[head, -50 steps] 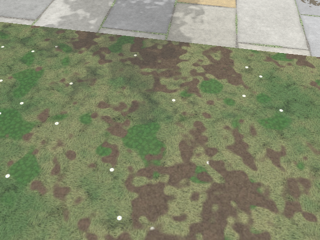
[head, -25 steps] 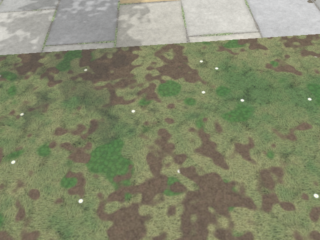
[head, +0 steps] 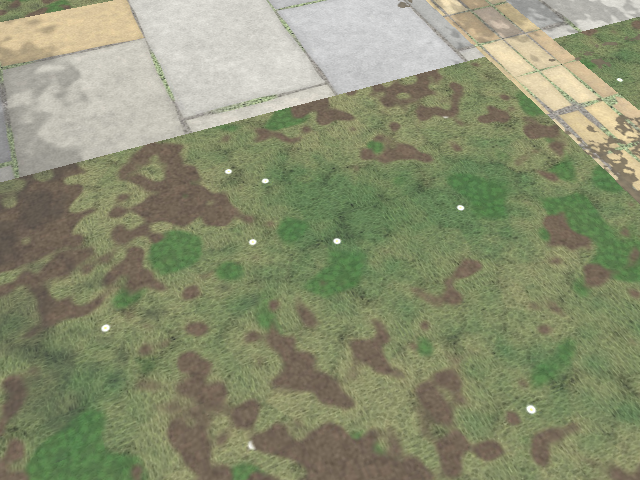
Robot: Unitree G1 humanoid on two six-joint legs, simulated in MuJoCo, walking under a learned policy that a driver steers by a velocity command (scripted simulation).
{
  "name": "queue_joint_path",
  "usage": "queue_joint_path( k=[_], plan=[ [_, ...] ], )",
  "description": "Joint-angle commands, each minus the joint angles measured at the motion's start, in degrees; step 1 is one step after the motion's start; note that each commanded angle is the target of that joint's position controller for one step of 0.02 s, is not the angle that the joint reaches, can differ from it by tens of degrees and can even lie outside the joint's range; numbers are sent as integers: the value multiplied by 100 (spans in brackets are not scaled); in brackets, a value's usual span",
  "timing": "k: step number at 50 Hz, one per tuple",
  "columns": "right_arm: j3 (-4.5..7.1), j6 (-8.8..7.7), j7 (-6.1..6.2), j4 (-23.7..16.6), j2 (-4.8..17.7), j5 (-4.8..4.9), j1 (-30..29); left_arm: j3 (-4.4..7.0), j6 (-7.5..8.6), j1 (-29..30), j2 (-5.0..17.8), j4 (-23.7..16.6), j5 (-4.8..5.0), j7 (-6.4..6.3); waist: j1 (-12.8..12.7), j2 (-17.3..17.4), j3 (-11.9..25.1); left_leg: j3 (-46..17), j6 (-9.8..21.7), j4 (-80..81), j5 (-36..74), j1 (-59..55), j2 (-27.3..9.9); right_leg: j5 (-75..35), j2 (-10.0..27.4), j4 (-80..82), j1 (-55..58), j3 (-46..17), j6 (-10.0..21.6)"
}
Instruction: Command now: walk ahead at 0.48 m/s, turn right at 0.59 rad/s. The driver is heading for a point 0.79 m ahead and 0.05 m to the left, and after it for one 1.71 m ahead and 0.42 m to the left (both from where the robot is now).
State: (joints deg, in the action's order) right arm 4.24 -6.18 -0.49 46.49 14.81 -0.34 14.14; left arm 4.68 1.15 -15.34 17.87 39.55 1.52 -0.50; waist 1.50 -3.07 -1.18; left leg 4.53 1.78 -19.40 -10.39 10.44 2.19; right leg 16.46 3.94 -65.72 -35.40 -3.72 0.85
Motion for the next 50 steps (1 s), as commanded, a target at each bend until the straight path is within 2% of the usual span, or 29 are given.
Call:
queue_joint_path(
  k=[1, 6, 10, 12, 13, 14, 15, 16, 17, 18, 19, 20, 21, 23, 25, 27, 32, 37, 39, 40, 41, 42, 43, 44, 45, 46, 47, 48, 50],
  plan=[
    [172, -130, 13, -312, 792, 4, -295, 12, 30, 55, 160, -509, -27, 28, -114, 675, -35, -1107, 1018, 1213, 706, -310, -1727, -629, 371, 334, -755, -305, -86],
    [181, -34, 40, -163, 1003, 56, -35, -94, 129, 916, 21, -734, -43, 202, 214, 544, -214, -141, 808, 1161, 1238, -503, -1546, -1837, 249, 1996, -419, 134, -33],
    [210, 91, -2, 64, 1217, 190, 432, -142, 162, 1488, 10, -1022, -13, 311, 336, 539, -451, -59, 780, 1055, 1370, -1046, -1804, -1342, 62, 2842, -262, 366, 190],
    [235, 170, 1, 122, 1360, 242, 457, -75, 168, 1421, 181, -1087, -48, 333, 142, 678, -324, 32, 710, 589, 2685, -1372, -1905, -742, -181, 3120, 144, 577, 383],
    [242, 207, 14, 140, 1438, 253, 426, 12, 163, 1049, 345, -1022, -77, 324, -139, 792, -17, 170, 622, -9, 3791, -1427, -1857, -602, -396, 3278, 807, 736, 505],
    [200, 244, 38, 149, 1392, 250, 389, 163, 153, 175, 586, -774, -78, 294, -642, 752, 497, 445, 463, -1067, 4457, -1135, -1664, -945, -651, 3616, 2114, 889, 676],
    [90, 219, 70, 74, 1163, 149, 434, 334, 109, -788, 972, -530, -73, 207, -1058, 529, 1110, 561, 223, -2510, 3497, 31, -1437, -1220, -301, 3414, 3889, 295, 877],
    [-177, 108, -2, -212, 426, -25, 985, 435, 113, -1098, 1678, -460, -83, 150, -649, -1020, 1914, 460, -180, -4868, -784, 2489, -514, -343, 1395, 3734, 5957, -2750, 1841],
    [-117, -51, -53, -61, 775, 112, 757, 294, 154, -1256, 1223, -549, -84, 162, -899, -704, 2699, -776, -152, -5759, -2303, 2946, -256, -235, 1869, 4581, 6069, -4199, 2115],
    [-2, -98, -85, -286, 1108, 339, 179, 178, 204, -948, 947, -486, -142, 200, -903, -448, 1790, -856, -83, -5954, -1941, 3461, -537, -600, 1644, 4636, 5490, -3177, 1805],
    [-50, -122, -65, -374, 997, 318, -90, 129, 230, -585, 797, -476, -109, 200, -710, -232, 1173, -769, -26, -5601, -1463, 3443, -794, -1093, 1374, 4650, 4637, -2347, 1605],
    [-44, -108, -31, -354, 948, 192, -184, 70, 247, -229, 608, -473, -116, 207, -500, -6, 772, -731, -47, -5186, -1107, 3232, -975, -1511, 1144, 4781, 3869, -1800, 1472],
    [-15, -40, -24, -309, 943, 141, -62, 9, 279, 5, 431, -508, -161, 212, -278, -75, 609, -786, -62, -4934, -835, 2835, -1113, -1774, 955, 4991, 3309, -1440, 1398],
    [-47, 123, -50, -167, 736, 166, 281, 15, 373, 174, 400, -466, -177, 204, -55, -100, 545, -774, -159, -4753, -521, 2470, -1155, -1841, 935, 5400, 2821, -1090, 1467],
    [-64, 246, -25, -182, 630, 155, 177, 42, 473, 178, 477, -322, -190, 185, 3, -13, 276, -814, -268, -4431, -133, 2632, -1167, -1982, 931, 5685, 2570, -642, 1449],
    [-72, 281, -8, -278, 589, 143, -153, 52, 510, 57, 488, -163, -232, 137, -95, 41, 41, -928, -336, -3892, 466, 2939, -1124, -2005, 865, 5819, 2613, -227, 1342],
    [-133, 208, -136, -522, 439, 153, -923, 78, 514, -97, 632, 73, -210, 59, -420, 58, -262, -713, -230, -2216, 1845, 2767, -806, -1861, 779, 5976, 2843, 619, 996],
    [-153, 190, -321, -909, 440, 143, -1444, 145, 351, -384, 745, 366, -105, 8, -589, 97, -426, -491, 72, -1557, 1198, 3164, -669, -2512, 1140, 5519, 4000, 873, 843],
    [-97, 201, -376, -1014, 559, 136, -1306, 185, 250, -262, 885, 360, -87, -49, -416, -69, -217, -180, 266, -1501, 556, 2793, -418, -4108, 1168, 4921, 4258, 1040, 694],
    [-28, 226, -373, -1003, 686, 131, -1017, 209, 199, -211, 979, 336, -89, -90, -244, -208, 63, 28, 380, -1563, 239, 2315, -193, -5188, 1133, 4387, 4317, 1135, 603],
    [97, 246, -350, -873, 894, 134, -334, 206, 137, -128, 1008, 308, -90, -131, 151, -209, 469, 176, 535, -1439, 203, 1401, 73, -5852, 991, 3418, 4151, 1296, 468],
    [280, 268, -270, -680, 1245, 151, 579, 154, 128, -153, 915, 262, -103, -176, 605, 3, 978, -119, 775, -1249, 503, -140, 111, -5327, 749, 2043, 3312, 1407, 251],
    [455, 298, -158, -641, 1918, 148, 1133, -41, 238, -680, 334, 15, -263, -136, 419, 1309, 1708, -2636, 1636, -1229, 457, -2401, -1360, -1818, 39, -197, 1025, 1365, -130],
    [378, 248, -185, -761, 1819, 193, 1093, -171, 465, -658, 163, -63, -242, -29, 319, 1597, 2547, -5370, 2406, -138, -383, -3486, -2163, 1731, -887, -1469, -426, 147, -260],
    [278, 233, -176, -815, 1459, 119, 952, -51, 623, -3, 641, -191, -8, 65, 578, 1093, 2045, -4737, 2051, 89, -112, -3204, -2056, 1461, -514, -1681, -1001, -380, -149],
    [227, 220, -151, -871, 1270, 97, 607, -75, 695, 321, 652, -311, 46, 75, 435, 736, 1319, -3823, 1819, 16, 817, -2358, -1855, 1043, -282, -1340, -1013, -268, -80],
    [180, 233, -138, -962, 1120, 107, 198, -66, 694, 409, 626, -292, -82, 22, 161, 264, 801, -3080, 1644, -50, 2035, -1405, -1612, 792, -63, -868, -767, -165, -123],
    [135, 254, -110, -1050, 965, 87, -55, -4, 628, 366, 717, -282, -207, -29, -43, 245, 605, -2579, 1542, -28, 2882, -709, -1437, 667, 89, -514, -347, -125, -183],
    [131, 287, -62, -1117, 961, 26, -248, -11, 444, 150, 598, -267, -252, -61, -289, 444, 536, -2199, 1539, 94, 3768, 61, -1217, 542, 88, -138, 144, -46, -343]
  ],
)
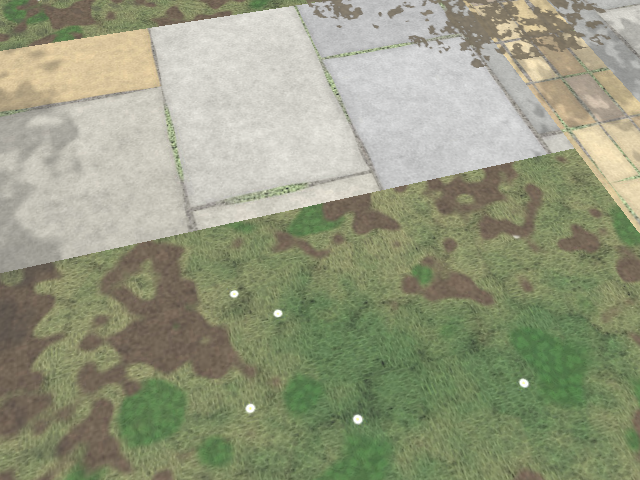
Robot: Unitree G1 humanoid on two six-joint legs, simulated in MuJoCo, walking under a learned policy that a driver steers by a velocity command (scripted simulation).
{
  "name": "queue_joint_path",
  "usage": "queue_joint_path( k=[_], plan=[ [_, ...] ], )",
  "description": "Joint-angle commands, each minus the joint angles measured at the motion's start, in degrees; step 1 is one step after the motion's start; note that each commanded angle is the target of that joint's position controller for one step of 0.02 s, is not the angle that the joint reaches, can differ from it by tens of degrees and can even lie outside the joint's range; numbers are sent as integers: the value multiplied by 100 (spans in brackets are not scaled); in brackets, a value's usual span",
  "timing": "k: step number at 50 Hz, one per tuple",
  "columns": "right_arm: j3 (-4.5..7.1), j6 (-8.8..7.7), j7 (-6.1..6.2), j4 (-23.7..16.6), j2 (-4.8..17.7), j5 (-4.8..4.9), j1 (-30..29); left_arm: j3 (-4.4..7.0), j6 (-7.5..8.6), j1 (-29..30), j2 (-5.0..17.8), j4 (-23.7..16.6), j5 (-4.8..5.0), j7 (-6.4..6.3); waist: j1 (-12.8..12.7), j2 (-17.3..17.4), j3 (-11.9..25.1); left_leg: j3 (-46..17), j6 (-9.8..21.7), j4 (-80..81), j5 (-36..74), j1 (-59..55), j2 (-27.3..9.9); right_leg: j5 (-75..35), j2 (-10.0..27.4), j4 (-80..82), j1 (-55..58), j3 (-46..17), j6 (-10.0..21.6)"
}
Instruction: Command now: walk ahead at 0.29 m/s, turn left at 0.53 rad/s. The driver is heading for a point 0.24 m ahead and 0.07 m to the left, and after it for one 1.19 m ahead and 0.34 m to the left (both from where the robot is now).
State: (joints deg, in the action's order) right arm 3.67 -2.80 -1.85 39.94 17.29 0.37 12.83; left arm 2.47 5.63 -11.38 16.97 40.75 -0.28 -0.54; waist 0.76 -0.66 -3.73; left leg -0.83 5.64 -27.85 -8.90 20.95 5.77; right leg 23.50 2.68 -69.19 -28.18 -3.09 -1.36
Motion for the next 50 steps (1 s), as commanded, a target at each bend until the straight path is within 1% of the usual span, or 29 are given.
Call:
queue_joint_path(
  k=[1, 3, 6, 10, 13, 14, 15, 16, 17, 18, 19, 20, 22, 23, 26, 30, 32, 34, 35, 36, 37, 38, 39, 40, 41, 42, 44, 47, 50],
  plan=[
    [211, -47, 109, -442, 792, -44, -129, 175, -69, -326, 574, -359, -79, -78, -267, 240, 805, -1455, 1142, 951, 3972, -769, -1479, -305, 156, 493, -476, -30, -209],
    [262, 6, 195, -394, 940, -10, -110, 118, -140, -201, 428, -390, -85, -124, -262, 322, 860, -1160, 1018, 871, 4195, -556, -1256, -773, -31, 1268, -384, 73, -345],
    [272, 191, 322, -340, 932, 100, -51, 68, -165, 243, 346, -448, -59, -97, -86, 574, 1103, -1035, 644, 632, 3527, -500, -968, -1861, -301, 2415, 29, 84, -409],
    [267, 372, 401, -318, 899, 89, 107, 103, -161, 774, 476, -573, 3, 2, 122, 715, 1084, -1710, 469, 256, 2443, -881, -1091, -2002, -497, 3404, 129, -132, -350],
    [239, 398, 418, -440, 804, 78, -147, 208, -73, 502, 624, -526, -25, 33, -133, 867, 972, -2283, 284, -255, 1757, -1110, -1036, -2085, -473, 4312, 565, -243, -95],
    [199, 382, 408, -509, 678, 63, -211, 247, -22, 304, 722, -498, -73, 8, -245, 782, 1043, -2222, 89, -666, 1299, -917, -786, -2904, -178, 4738, 1192, -322, 95],
    [95, 341, 393, -635, 365, -41, -103, 317, -25, 47, 1080, -539, -179, -66, -221, -4, 1499, -1671, -202, -1868, -130, -290, -333, -4587, 951, 4599, 2308, -1209, 539],
    [49, 329, 373, -653, 245, 21, 773, 344, -145, -56, 1197, -459, -308, -81, 216, -1586, 1954, -1055, -551, -3051, -3294, 1014, 398, -5719, 2236, 4576, 3487, -2932, 1732],
    [175, 349, 342, -453, 835, 5, 1004, 311, -220, -28, 872, -507, -112, -81, 142, -1230, 1954, -947, -778, -3944, -3159, 1353, -94, -4631, 2395, 4668, 3310, -3303, 1931],
    [287, 434, 349, -417, 1122, 69, 560, 227, -265, 100, 576, -602, -81, -105, -44, -740, 1525, -828, -906, -4372, -2692, 1471, -264, -3961, 1964, 4657, 2915, -2503, 1688],
    [307, 540, 386, -416, 1067, 89, 346, 191, -332, 289, 491, -632, -95, -114, -29, -445, 1277, -694, -994, -4499, -2310, 1490, -380, -3334, 1605, 4746, 2515, -1933, 1458],
    [306, 621, 407, -485, 1005, 78, 213, 177, -384, 481, 482, -656, -64, -130, -22, -457, 1002, -646, -1047, -4486, -2047, 1490, -491, -2860, 1437, 4890, 2109, -1598, 1386],
    [225, 683, 381, -558, 660, 105, 200, 204, -452, 617, 578, -623, -126, -167, 35, -692, 744, -297, -1078, -4063, -1680, 1112, -530, -2586, 1038, 5171, 1522, -850, 1296],
    [196, 674, 377, -595, 543, 106, 176, 218, -473, 589, 583, -593, -137, -180, 0, -794, 780, -177, -1089, -3801, -1638, 1048, -534, -2674, 1007, 5207, 1575, -658, 1339],
    [149, 632, 336, -740, 441, 58, -54, 284, -509, 538, 689, -525, -103, -199, -122, -844, 1031, -79, -1059, -3025, -1552, 815, -746, -3000, 1245, 5172, 1862, -400, 1502],
    [158, 631, 227, -823, 506, 54, -124, 370, -565, 617, 879, -458, -31, -150, -168, -932, 1116, 164, -879, -2041, -1301, 191, -820, -2733, 1423, 5167, 1805, -120, 1482],
    [196, 645, 175, -838, 554, 51, -58, 394, -580, 620, 934, -402, 31, -124, -114, -942, 1069, 283, -724, -1475, -1146, -61, -778, -2505, 1493, 5042, 1808, -37, 1371],
    [247, 644, 137, -706, 540, 34, 307, 398, -606, 668, 902, -332, 133, -122, 107, -819, 1051, 493, -443, -415, -493, -733, -582, -2059, 1372, 4618, 1554, 238, 1025],
    [312, 638, 162, -644, 669, 8, 501, 371, -625, 428, 732, -205, 145, -111, 128, -482, 927, 231, -227, 131, -100, -1198, -576, -1459, 1150, 4096, 1107, 538, 624],
    [454, 620, 257, -718, 1230, -5, 598, 285, -643, 276, 375, -237, -21, -73, -27, 1057, 732, -1593, 283, 782, 1086, -1798, -1789, -30, 475, 2527, -140, 1206, -11],
    [514, 544, 260, -920, 1703, -153, 442, 288, -599, 751, 440, -606, -117, -118, 109, 1879, 592, -3095, 1362, 975, 1808, -1510, -2817, 1432, -292, 1297, -1265, 714, -280],
    [453, 416, 240, -915, 1428, -269, 425, 355, -576, 1106, 631, -645, -69, -155, 323, 1308, 747, -2922, 1438, 1105, 1307, -1320, -2651, 1292, -211, 545, -1271, 74, -206],
    [381, 327, 244, -886, 1242, -231, 164, 396, -588, 1008, 687, -582, 9, -169, 112, 1117, 641, -2439, 1095, 1051, 1025, -1233, -2315, 744, -123, 389, -1269, -77, -119],
    [328, 305, 270, -917, 1029, -110, -177, 426, -614, 753, 679, -386, -7, -205, -65, 838, 677, -2035, 766, 938, 887, -1270, -2029, 306, -51, 420, -1228, -92, -130],
    [250, 306, 296, -942, 834, -20, -355, 439, -637, 609, 708, -290, -46, -225, -117, 886, 736, -1802, 646, 859, 1246, -1255, -1911, 32, -46, 394, -1111, -54, -192],
    [185, 312, 327, -940, 718, -24, -377, 434, -635, 526, 667, -242, -45, -202, -163, 912, 845, -1618, 635, 798, 1698, -1178, -1797, -164, -96, 243, -842, 4, -254],
    [131, 318, 359, -890, 622, -81, -294, 389, -621, 459, 546, -199, 20, -155, -158, 822, 1001, -1393, 664, 724, 2099, -1302, -1689, -396, -140, 386, -593, 62, -330],
    [127, 339, 385, -798, 635, -81, -185, 278, -620, 676, 359, -240, 46, -106, -13, 848, 937, -1378, 648, 656, 1917, -1555, -1647, -494, -70, 1519, -369, 62, -363],
    [140, 385, 352, -748, 715, -113, -198, 238, -618, 724, 365, -251, 62, -44, 95, 952, 830, -1542, 760, 643, 1568, -1306, -1711, -224, -61, 2350, 257, 121, -329]
  ],
)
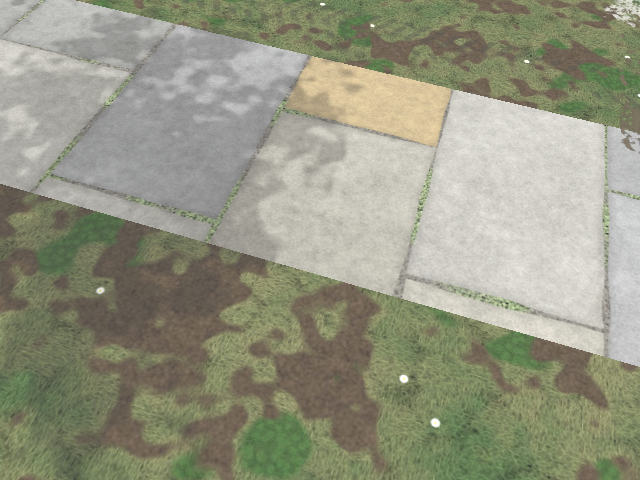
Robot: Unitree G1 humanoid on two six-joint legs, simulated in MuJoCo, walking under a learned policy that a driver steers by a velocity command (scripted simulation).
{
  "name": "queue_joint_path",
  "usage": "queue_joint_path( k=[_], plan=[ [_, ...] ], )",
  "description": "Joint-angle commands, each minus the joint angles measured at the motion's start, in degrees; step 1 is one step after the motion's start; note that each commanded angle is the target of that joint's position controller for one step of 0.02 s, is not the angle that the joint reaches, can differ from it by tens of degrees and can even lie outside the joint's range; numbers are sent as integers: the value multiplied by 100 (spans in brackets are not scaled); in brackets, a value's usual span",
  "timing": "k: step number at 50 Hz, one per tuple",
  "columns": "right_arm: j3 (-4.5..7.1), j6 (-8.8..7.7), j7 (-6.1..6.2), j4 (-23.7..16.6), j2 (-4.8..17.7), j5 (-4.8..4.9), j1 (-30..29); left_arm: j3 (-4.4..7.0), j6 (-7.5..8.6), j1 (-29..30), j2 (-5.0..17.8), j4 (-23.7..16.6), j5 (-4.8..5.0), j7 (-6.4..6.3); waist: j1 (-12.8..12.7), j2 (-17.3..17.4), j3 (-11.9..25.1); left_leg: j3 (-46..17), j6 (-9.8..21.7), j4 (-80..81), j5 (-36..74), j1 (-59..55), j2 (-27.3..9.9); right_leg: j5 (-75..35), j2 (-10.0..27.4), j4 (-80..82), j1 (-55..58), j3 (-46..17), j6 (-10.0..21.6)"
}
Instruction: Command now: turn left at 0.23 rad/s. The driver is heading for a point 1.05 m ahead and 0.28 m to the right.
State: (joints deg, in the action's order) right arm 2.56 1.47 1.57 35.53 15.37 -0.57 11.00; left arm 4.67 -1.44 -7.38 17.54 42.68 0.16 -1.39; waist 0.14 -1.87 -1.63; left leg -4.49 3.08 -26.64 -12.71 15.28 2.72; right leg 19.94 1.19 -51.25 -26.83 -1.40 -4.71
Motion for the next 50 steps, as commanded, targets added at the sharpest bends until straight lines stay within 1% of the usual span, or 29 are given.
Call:
queue_joint_path(
  k=[1, 3, 4, 5, 6, 7, 8, 9, 10, 11, 12, 14, 16, 19, 22, 27, 35, 50],
  plan=[
    [249, -32, -17, -283, 920, -21, -22, 21, 93, 307, 346, -438, 33, 53, 182, 1084, 569, -1252, 1051, 512, 1899, -640, -1422, 212, 66, 765, 305, -15, 24],
    [216, -24, -57, -220, 864, 4, -76, 17, 112, 238, 363, -413, 50, 73, 169, 1052, 497, -1401, 1061, 447, 1897, -559, -1420, 181, 36, 1292, 603, 12, 71],
    [186, -25, -68, -190, 799, 36, -163, 4, 133, 137, 315, -372, 46, 87, 71, 989, 484, -1406, 998, 360, 1907, -514, -1352, -99, 14, 1801, 851, 45, 117],
    [149, -28, -73, -149, 712, 80, -230, -21, 167, -18, 241, -305, 15, 109, -76, 893, 475, -1353, 853, 275, 1826, -407, -1230, -793, -16, 2622, 1265, 96, 194],
    [115, -64, -72, -90, 617, 75, -108, -35, 203, -113, 292, -278, -67, 120, -95, 725, 544, -1323, 603, 262, 1496, -222, -1085, -1649, 122, 3073, 1793, -89, 298],
    [73, -123, -75, -59, 484, -40, 40, -1, 224, -235, 574, -298, -150, 97, 22, 252, 721, -1053, 285, -38, 877, 52, -789, -2862, 667, 2973, 2327, -579, 484],
    [93, -183, -116, -27, 459, -78, 377, 68, 222, -25, 861, -233, -123, 99, 429, -587, 708, -518, 33, -33, 109, 133, -298, -2947, 872, 2628, 2184, -685, 822],
    [83, -189, -104, 46, 513, -134, 183, -15, 236, 145, 458, -285, -88, 131, 238, -618, 711, -359, -181, 4, -20, -246, -254, -2020, 796, 2780, 1723, -731, 975],
    [128, -169, -96, 33, 630, -107, -95, -64, 260, 210, 307, -294, -98, 152, 125, -495, 524, -344, -218, -29, 72, -266, -247, -1510, 629, 2828, 1565, -629, 872],
    [138, -129, -71, 26, 604, -75, -230, -64, 291, 211, 349, -273, -109, 152, 76, -404, 471, -346, -182, -78, 282, -290, -262, -1345, 522, 2812, 1488, -530, 756],
    [143, -77, -57, 7, 597, -61, -263, -76, 334, 179, 360, -266, -97, 155, 32, -364, 388, -400, -141, -82, 479, -277, -277, -1290, 472, 2804, 1437, -480, 698],
    [139, -41, -56, 48, 509, -46, -186, -108, 381, 45, 325, -186, -98, 134, 30, -247, 350, -448, -93, -33, 584, -327, -315, -1197, 412, 2759, 1399, -403, 641],
    [140, -50, -51, 121, 449, -38, -130, -134, 371, 5, 294, -156, -88, 112, 6, -98, 314, -453, -97, -20, 647, -311, -320, -1152, 369, 2710, 1413, -365, 631],
    [155, -67, -35, 228, 415, -30, -65, -159, 350, -18, 289, -112, -82, 87, -19, 89, 278, -461, -144, 5, 701, -300, -326, -1091, 322, 2675, 1439, -337, 642],
    [168, -77, -8, 329, 405, -26, 2, -184, 344, -31, 268, -44, -74, 83, -26, 202, 257, -465, -186, 21, 766, -336, -337, -1077, 285, 2664, 1443, -317, 653],
    [186, -84, 41, 496, 414, -18, 98, -216, 345, -56, 226, 123, -64, 95, -21, 240, 230, -463, -225, 35, 866, -434, -357, -1072, 228, 2689, 1427, -283, 658],
    [198, -84, 102, 816, 404, -4, 192, -242, 345, -128, 203, 486, -49, 93, -19, 185, 158, -426, -266, 84, 941, -557, -364, -1041, 171, 2794, 1404, -259, 662],
    [179, -103, 148, 1643, 355, 26, 243, -282, 326, -302, 236, 1171, -33, 46, -50, 179, 25, -286, -337, 259, 899, -624, -333, -1023, 111, 3002, 1469, -267, 714]
  ],
)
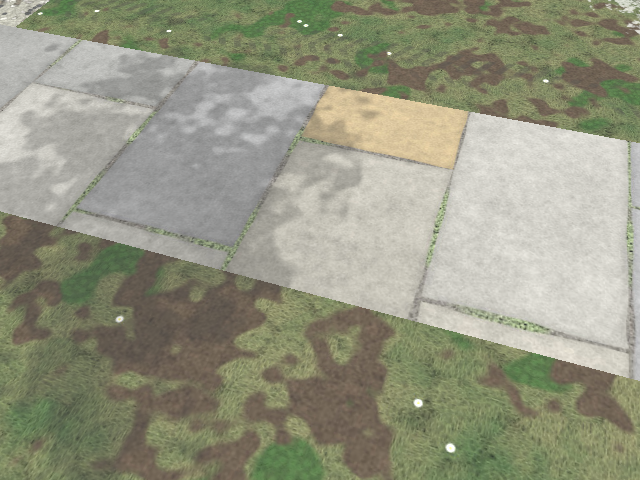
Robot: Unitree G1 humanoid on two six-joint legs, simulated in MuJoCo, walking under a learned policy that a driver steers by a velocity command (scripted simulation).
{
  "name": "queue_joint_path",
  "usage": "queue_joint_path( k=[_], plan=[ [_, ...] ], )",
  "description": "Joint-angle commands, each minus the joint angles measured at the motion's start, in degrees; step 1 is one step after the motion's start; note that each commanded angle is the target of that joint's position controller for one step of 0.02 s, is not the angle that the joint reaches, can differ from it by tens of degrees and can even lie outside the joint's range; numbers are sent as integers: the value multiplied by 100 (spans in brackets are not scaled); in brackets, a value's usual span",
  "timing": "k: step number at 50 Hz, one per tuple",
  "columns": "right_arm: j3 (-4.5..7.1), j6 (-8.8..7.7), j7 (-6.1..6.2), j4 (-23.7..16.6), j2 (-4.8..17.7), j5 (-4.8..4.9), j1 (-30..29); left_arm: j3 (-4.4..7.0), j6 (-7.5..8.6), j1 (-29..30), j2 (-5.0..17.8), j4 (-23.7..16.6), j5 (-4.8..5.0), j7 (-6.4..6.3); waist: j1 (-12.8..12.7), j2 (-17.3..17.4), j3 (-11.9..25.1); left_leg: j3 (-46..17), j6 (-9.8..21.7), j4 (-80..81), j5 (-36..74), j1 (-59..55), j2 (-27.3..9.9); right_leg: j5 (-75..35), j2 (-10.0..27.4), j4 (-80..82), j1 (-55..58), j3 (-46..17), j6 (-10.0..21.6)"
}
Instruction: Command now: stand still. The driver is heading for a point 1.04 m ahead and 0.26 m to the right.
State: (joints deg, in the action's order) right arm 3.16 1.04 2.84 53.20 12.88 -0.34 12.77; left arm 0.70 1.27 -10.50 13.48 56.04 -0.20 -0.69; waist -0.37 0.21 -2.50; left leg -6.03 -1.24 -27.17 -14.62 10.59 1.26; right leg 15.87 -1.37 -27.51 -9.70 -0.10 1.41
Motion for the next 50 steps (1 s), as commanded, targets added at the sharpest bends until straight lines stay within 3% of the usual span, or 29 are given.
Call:
queue_joint_path(
  k=[1, 21, 45, 46, 48, 50],
  plan=[
    [114, -62, 23, -69, 601, 5, 68, 112, 51, -4, 642, -132, 3, -27, -1, -28, 106, -123, 92, 322, 1083, -151, -185, -621, 363, 637, -238, -396, 106],
    [-21, -96, 37, 724, 522, 24, 185, 58, 2, -344, 572, 258, 15, -68, -12, -28, 15, 13, 53, 436, 924, -17, -176, -690, 303, 721, -171, -392, 157],
    [-132, -114, 50, 1026, 418, 37, 417, 36, -14, -731, 421, 380, 25, -82, -3, -22, -56, 89, 34, 452, 821, 107, -178, -744, 271, 730, -172, -392, 181],
    [-155, -109, 53, 1079, 332, 34, 521, 26, -20, -826, 376, 432, 18, -91, -1, -69, 80, 188, 38, 420, 402, 51, -102, -98, 246, 823, -122, -391, 192],
    [-153, -120, 65, 1038, 317, 73, 464, 132, -49, -894, 684, 429, 94, -135, -72, -406, -122, 568, 104, -182, -924, 483, 217, 1936, 402, 1114, -264, -767, 445],
    [-173, -258, 21, 804, 299, 82, 145, 260, -11, -1205, 1039, 420, 142, -153, -239, -949, -439, 715, 195, -1267, -1202, 1332, 110, 3362, 1425, 1835, -281, -2174, 1042]
  ],
)
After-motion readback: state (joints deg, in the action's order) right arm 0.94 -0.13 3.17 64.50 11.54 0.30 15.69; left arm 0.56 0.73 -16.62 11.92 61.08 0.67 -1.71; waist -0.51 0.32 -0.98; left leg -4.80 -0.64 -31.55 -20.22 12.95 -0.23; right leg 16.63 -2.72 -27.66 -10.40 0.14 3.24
